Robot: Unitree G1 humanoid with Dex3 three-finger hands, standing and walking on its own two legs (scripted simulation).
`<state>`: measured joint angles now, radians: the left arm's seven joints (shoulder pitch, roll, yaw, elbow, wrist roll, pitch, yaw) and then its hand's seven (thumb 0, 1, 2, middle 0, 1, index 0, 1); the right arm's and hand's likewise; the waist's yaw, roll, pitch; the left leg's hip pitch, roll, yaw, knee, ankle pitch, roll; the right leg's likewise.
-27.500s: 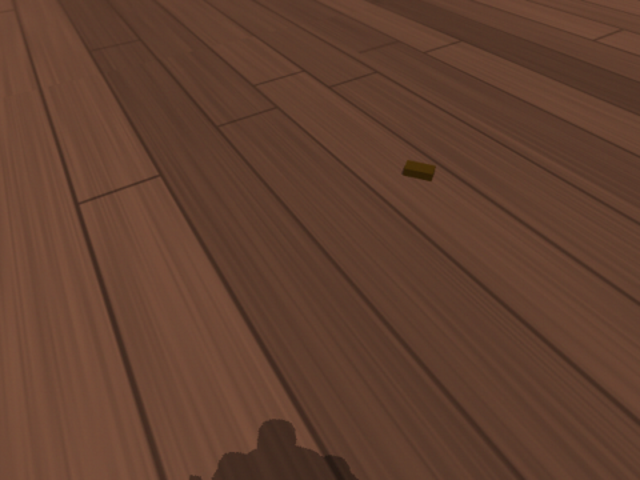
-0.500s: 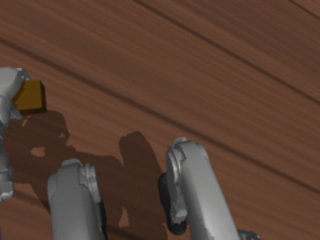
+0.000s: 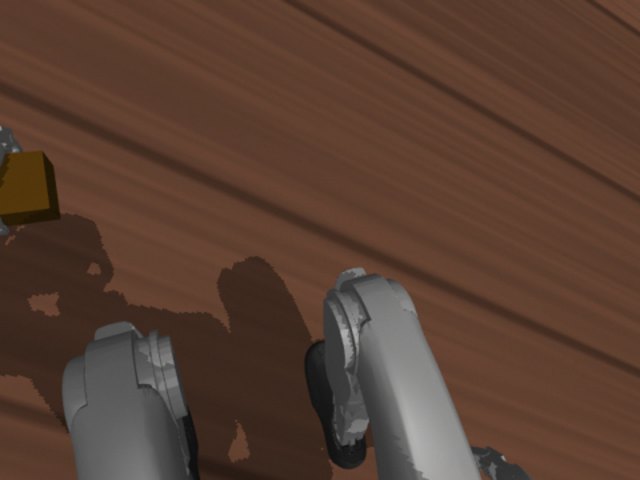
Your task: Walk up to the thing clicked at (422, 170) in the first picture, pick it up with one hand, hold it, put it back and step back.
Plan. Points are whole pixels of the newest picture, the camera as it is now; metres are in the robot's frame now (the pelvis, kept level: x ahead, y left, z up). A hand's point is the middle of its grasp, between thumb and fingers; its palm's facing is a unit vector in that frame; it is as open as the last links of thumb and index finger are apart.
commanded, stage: lower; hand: left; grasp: from above
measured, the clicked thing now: out of the picture +0.49 +0.32 -0.21
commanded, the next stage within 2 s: rest in 0.20 s
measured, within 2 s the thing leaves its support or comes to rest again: rests again in 1.32 s
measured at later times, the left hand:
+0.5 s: hand (2, 201) +0.49 +0.31 -0.24, palm faces -0.46 -0.08 -0.88, open 10.1 cm
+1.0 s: hand (21, 206) +0.49 +0.30 -0.26, palm faces -0.46 -0.08 -0.88, open 10.1 cm
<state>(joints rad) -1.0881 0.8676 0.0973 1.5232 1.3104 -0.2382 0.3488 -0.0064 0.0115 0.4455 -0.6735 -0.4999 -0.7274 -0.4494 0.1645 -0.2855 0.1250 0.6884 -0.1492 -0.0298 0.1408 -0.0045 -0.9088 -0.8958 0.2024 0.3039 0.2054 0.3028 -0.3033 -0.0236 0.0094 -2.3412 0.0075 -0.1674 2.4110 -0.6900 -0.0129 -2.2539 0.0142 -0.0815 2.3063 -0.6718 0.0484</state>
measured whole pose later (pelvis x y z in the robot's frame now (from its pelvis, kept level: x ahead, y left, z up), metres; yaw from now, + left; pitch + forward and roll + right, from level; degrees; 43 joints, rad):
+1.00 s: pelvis +0.00 +0.01 -0.02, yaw -4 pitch +31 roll -13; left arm -1.12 1.03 0.12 1.68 1.35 -0.24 0.53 -0.01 0.02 0.44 -0.67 -0.51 -0.72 -0.46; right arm 0.12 -0.33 0.27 0.64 -0.22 -0.13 0.16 -0.01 -0.90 -0.89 0.20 0.30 0.21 0.30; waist -0.39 -0.12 0.15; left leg -2.37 0.01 -0.24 2.53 -0.72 -0.01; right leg -2.26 0.04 -0.14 2.36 -0.66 0.06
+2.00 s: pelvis +0.00 +0.01 -0.03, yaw -6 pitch +29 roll -15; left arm -1.14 1.11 0.09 1.73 1.31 -0.24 0.55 0.00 -0.14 0.66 -0.38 -0.73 -0.41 -0.72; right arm 0.09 -0.35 0.34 0.60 -0.24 -0.18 0.20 0.00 -0.90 -0.89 0.20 0.30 0.21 0.30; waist -0.41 -0.15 0.19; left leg -2.36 0.02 -0.27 2.55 -0.72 0.00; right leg -2.24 0.06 -0.16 2.35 -0.65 0.07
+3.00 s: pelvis +0.00 +0.01 -0.01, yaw -5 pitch +33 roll -14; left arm -1.05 0.99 0.12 1.38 1.24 -0.12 0.41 0.00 -0.50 0.98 -0.09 -1.00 -0.10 -1.00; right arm 0.16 -0.34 0.23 0.61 -0.19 -0.12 0.22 0.00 -0.90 -0.90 0.20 0.30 0.21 0.30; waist -0.33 -0.04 0.02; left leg -2.38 0.01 -0.24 2.49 -0.72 -0.01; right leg -2.26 0.04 -0.14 2.32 -0.67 0.05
